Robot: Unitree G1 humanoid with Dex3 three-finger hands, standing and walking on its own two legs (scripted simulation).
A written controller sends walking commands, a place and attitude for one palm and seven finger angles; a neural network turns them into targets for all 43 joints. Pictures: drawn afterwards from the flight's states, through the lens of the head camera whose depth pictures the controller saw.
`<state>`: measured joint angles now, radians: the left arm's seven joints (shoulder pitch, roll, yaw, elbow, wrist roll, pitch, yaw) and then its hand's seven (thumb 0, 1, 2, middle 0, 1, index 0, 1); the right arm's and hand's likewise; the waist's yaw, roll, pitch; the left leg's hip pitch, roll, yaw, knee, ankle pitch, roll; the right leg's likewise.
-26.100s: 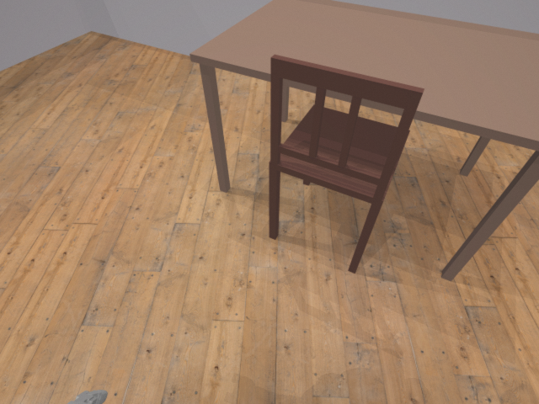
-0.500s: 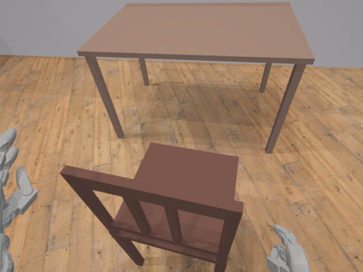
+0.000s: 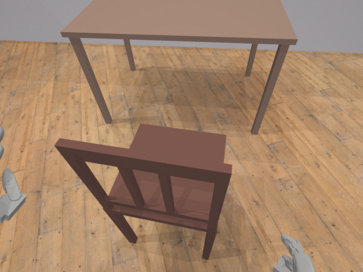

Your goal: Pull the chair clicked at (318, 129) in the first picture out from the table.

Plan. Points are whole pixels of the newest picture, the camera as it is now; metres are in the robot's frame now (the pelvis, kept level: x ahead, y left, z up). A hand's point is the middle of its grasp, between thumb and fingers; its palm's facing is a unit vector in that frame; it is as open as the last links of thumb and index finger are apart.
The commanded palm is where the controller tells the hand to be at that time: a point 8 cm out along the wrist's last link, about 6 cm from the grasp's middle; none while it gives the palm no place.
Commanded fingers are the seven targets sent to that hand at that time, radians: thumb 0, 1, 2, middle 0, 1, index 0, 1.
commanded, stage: step back with the hand held close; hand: left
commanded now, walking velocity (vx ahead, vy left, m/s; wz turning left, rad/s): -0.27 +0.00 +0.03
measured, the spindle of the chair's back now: (133, 187) +0.35 +0.17 -0.09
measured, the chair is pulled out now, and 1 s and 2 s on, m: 0.69 0.69 0.69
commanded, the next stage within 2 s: stop stepping back and stand still in 1.42 s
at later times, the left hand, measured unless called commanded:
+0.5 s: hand out of the picture +0.16 +0.28 +0.17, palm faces +0.52 -0.70 -0.49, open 7.4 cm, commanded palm +0.10 +0.31 +0.18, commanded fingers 0.00 0.90 0.90 -0.20 -0.30 -0.20 -0.30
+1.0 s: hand (7, 213) +0.17 +0.27 +0.17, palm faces +0.43 -0.74 -0.51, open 7.4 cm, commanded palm +0.09 +0.31 +0.18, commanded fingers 0.00 0.90 0.90 -0.20 -0.30 -0.20 -0.30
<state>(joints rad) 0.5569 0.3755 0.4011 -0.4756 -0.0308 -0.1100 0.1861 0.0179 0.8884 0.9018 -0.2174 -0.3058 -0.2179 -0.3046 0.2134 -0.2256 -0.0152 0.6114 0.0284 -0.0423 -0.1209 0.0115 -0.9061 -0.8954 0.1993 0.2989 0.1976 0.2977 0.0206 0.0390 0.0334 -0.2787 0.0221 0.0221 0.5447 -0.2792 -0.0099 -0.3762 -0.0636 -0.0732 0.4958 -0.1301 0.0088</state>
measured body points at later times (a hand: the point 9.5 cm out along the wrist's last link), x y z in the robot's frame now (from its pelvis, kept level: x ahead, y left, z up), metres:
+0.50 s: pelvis -0.03 +0.00 -0.01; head +0.00 +0.00 +0.44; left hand +0.13 +0.31 +0.19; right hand +0.14 -0.23 -0.10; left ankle +0.01 +0.13 -0.73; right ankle +0.08 -0.12 -0.73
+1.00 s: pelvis -0.03 +0.00 -0.01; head +0.02 +0.02 +0.44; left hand +0.14 +0.30 +0.19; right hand +0.15 -0.24 -0.09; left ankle +0.01 +0.13 -0.73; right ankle +0.06 -0.13 -0.73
